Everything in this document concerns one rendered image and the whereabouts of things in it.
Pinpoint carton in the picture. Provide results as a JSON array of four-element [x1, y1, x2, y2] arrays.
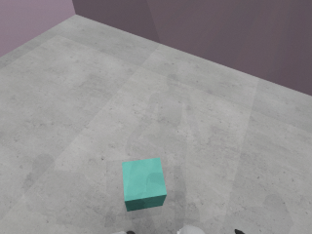
[[122, 157, 167, 212]]

